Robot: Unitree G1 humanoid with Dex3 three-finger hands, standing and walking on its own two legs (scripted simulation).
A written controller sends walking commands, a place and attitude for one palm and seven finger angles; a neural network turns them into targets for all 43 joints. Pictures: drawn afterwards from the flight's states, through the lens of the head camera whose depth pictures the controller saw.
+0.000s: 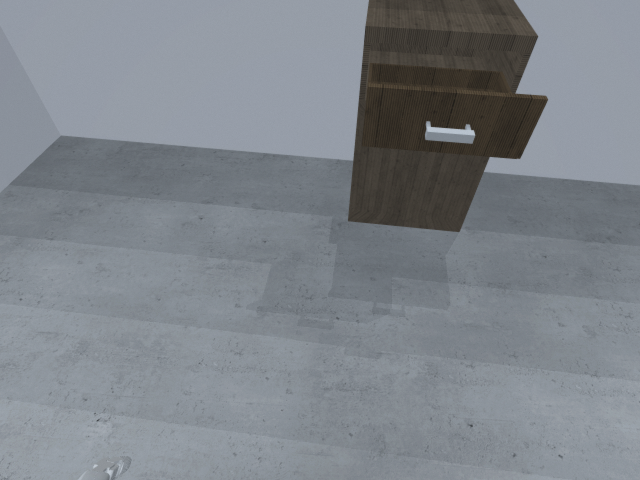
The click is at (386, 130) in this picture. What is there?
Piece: drawer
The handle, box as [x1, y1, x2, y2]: [425, 121, 474, 143]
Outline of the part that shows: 426,121 425,139 472,143 474,132 470,129 469,124 466,124 464,130 431,127 429,121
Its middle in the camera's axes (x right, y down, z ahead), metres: +0.34 -0.29 +1.03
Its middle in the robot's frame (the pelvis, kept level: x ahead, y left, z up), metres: +0.97 -0.29 -0.08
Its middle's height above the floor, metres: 0.69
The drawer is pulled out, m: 0.28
